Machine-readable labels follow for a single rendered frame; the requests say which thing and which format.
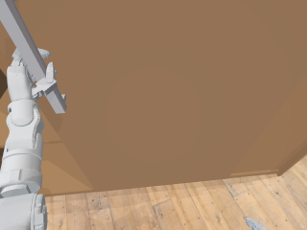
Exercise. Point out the wardrobe door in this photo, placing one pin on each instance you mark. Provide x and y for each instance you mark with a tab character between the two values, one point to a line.
164	92
284	136

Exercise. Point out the robot left hand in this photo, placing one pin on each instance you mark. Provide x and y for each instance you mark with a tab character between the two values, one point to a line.
20	79

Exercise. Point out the handle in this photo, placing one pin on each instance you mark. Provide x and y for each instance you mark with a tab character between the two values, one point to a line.
22	39

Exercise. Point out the left robot forearm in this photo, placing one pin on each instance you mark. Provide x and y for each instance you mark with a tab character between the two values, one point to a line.
21	162

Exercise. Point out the robot right hand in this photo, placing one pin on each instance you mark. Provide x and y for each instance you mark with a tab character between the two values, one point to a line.
253	224

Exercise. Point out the robot left upper arm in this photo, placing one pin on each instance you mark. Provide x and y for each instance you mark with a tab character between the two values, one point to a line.
23	212

